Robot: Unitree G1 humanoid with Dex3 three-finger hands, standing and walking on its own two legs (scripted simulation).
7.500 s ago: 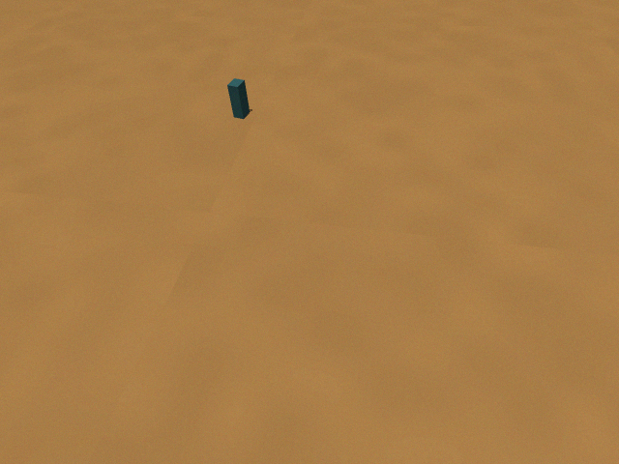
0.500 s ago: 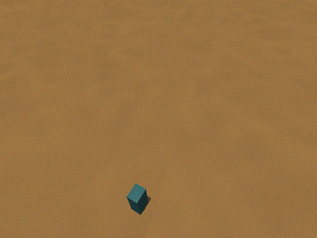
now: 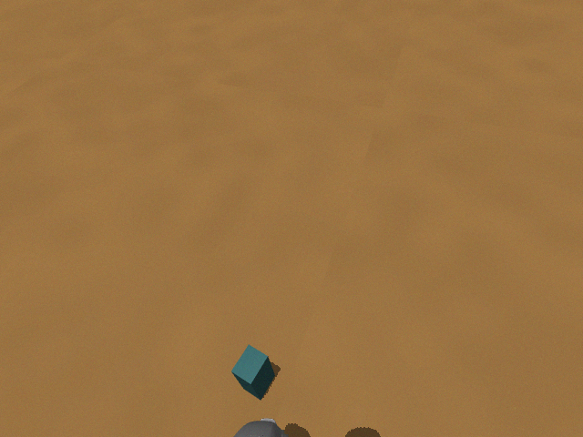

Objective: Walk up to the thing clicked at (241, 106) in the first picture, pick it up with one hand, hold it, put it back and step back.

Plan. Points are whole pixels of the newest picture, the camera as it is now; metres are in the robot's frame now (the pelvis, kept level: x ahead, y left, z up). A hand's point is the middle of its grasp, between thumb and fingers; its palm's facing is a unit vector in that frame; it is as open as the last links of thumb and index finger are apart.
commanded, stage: walk up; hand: left
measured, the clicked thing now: (255, 373) +0.37 +0.20 -0.67
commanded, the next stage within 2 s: none
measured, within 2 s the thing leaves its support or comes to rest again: neither
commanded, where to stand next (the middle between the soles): +0.03 +0.00 m, yaw -2 degrees
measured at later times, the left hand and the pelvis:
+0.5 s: hand out of the picture +0.08 +0.27 -0.16, palm faces -0.03 -0.90 -0.44, open 7.4 cm; pelvis -0.02 +0.00 -0.03, yaw -2 degrees
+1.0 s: hand out of the picture -0.01 +0.29 -0.15, palm faces +0.06 -0.94 -0.34, open 7.4 cm; pelvis -0.04 +0.01 -0.01, yaw +5 degrees
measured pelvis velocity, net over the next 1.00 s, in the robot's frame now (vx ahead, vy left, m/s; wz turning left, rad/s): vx -0.04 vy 0.01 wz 0.09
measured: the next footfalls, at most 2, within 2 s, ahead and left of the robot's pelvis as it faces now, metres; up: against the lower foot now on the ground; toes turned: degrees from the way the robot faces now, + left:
left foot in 0.12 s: +0.17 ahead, +0.12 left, +0.00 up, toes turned +1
right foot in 0.46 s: +0.00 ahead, -0.11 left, +0.00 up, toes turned -1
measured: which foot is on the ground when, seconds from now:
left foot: up 0.00-0.10, down 0.12-0.50, up 0.52-0.82, down 0.84-1.00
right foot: down 0.00-0.14, up 0.16-0.44, down 0.46-0.86, up 0.88-1.00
